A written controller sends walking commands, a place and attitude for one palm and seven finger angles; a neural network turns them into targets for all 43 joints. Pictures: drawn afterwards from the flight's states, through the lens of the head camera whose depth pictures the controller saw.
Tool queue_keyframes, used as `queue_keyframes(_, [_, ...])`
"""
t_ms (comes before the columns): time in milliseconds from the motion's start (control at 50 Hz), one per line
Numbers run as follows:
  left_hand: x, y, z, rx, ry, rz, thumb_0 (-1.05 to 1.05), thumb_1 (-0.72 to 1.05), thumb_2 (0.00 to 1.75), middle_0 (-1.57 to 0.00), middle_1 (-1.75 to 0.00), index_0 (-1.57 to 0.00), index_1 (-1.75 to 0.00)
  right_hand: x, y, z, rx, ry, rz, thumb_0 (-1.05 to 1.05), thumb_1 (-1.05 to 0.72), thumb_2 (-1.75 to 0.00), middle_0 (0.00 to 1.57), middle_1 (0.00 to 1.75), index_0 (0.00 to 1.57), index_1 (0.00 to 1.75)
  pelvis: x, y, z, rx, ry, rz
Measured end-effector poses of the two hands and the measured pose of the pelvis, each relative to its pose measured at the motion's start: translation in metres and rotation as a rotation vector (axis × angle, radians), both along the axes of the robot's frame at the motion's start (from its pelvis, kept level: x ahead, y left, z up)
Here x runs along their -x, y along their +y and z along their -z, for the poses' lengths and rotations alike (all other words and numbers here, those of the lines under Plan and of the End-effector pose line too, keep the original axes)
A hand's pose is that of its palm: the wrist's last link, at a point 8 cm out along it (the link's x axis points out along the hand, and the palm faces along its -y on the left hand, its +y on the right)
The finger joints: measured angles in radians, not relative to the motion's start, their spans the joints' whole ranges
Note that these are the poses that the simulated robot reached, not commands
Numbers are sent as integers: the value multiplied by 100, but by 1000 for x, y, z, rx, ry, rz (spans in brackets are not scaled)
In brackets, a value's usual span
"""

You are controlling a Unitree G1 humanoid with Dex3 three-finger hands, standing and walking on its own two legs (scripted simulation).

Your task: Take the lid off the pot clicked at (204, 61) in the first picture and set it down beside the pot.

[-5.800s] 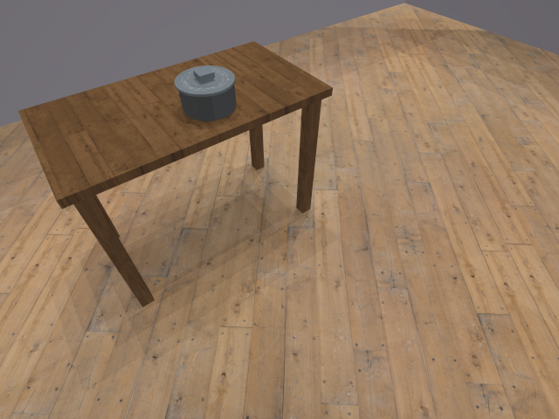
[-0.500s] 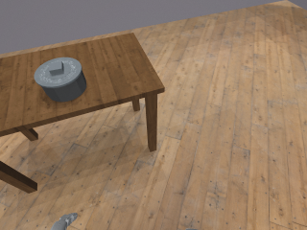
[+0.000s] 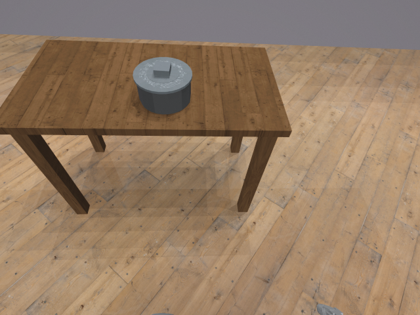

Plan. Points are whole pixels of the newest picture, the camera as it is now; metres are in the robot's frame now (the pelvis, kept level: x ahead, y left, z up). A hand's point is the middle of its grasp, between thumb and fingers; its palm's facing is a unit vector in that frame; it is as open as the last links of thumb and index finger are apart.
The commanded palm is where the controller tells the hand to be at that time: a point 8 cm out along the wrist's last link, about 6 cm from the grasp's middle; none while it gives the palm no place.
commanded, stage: take the last steps up to it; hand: left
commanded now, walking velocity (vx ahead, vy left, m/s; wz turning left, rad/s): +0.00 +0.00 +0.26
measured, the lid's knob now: (162, 68) +0.76 +0.22 +0.00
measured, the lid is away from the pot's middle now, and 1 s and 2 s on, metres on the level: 0.00 0.00 0.00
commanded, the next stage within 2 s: come to a stop and stand still in 1.02 s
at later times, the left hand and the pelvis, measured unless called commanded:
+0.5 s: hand out of the picture +0.03 +0.15 -0.14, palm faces +0.15 -0.96 -0.22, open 7.4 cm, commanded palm none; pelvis +0.05 -0.02 +0.02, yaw +5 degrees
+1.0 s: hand (111, 278) +0.19 +0.24 -0.16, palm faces +0.17 -0.96 -0.20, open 7.4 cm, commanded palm none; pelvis +0.21 +0.05 +0.01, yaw +6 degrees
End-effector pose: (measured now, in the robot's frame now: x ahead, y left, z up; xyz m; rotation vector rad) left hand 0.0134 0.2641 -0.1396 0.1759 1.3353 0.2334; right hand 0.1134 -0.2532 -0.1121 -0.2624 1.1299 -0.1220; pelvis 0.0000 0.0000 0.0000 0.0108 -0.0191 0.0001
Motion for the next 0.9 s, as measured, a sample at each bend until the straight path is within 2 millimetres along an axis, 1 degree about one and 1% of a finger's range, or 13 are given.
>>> queue_keyframes(100, [7,12,-9,0,15,-33,1,91,90,-20,-30,-20,-30,1,21,-8,-7,5,-26,0,-91,-90,20,30,20,30,2,7,-11,16,0,-24])
queue_keyframes(220, [-1,5,-20,3,-28,-24,1,91,90,-20,-30,-20,-30,17,33,-1,-57,34,-21,0,-91,-90,20,30,20,30,1,6,-16,17,2,-40])
queue_keyframes(280, [-12,-7,-24,9,-50,-4,1,91,90,-20,-30,-20,-30,30,28,6,-78,56,8,0,-91,-90,21,30,20,30,-4,1,-16,9,4,-47])
queue_keyframes(380, [-28,-34,-22,7,-113,8,1,91,90,-20,-30,-20,-30,55,7,30,-98,145,41,0,-91,-90,21,30,20,30,-17,-16,-5,-9,0,-67])
queue_keyframes(420, [-25,-45,-23,14,-126,-26,1,91,90,-20,-30,-20,-30,60,1,32,-98,201,30,0,-91,-90,20,30,20,30,-24,-19,-7,-2,-6,-81])
queue_keyframes(460, [-16,-54,-26,23,-105,-58,1,91,90,-20,-30,-20,-30,57,-3,28,-101,232,28,0,-91,-90,20,30,20,30,-34,-21,-12,-8,-4,-80])
queue_keyframes(520, [-1,-66,-29,48,-24,-87,1,91,90,-20,-30,-20,-30,43,-6,21,-104,228,36,1,-91,-90,20,30,20,30,-50,-20,-19,-14,1,-86])
queue_keyframes(600, [13,-76,-29,84,79,-125,1,91,90,-20,-30,-20,-30,13,0,16,-100,219,28,1,-91,-90,20,30,19,30,-72,-15,-22,-13,11,-104])
queue_keyframes(660, [18,-79,-27,110,141,-159,1,91,90,-20,-30,-20,-30,-19,12,16,-99,216,-1,1,-91,-90,20,30,19,30,-91,-7,-20,-10,19,-111])
queue_keyframes(720, [16,-73,-22,132,198,-193,1,91,90,-20,-30,-21,-30,-61,32,18,-102,194,-43,1,-91,-90,20,30,19,30,-112,6,-16,-4,26,-118])
queue_keyframes(820, [-4,-45,-1,155,276,-221,1,91,90,-20,-30,-21,-30,-137,72,29,-87,83,-93,0,-91,-90,20,30,19,30,-153,36,6,13,29,-114])
queue_keyframes(860, [-27,-29,5,144,275,-203,1,91,90,-20,-30,-20,-30,-154,83,28,-86,53,-86,0,-91,-90,20,30,19,30,-165,42,7,1,20,-107])
queue_keyframes(900, [-61,-13,4,122,232,-179,1,91,90,-20,-30,-20,-30,-164,89,22,-86,38,-57,0,-92,-90,20,30,20,30,-178,45,2,-5,17,-98])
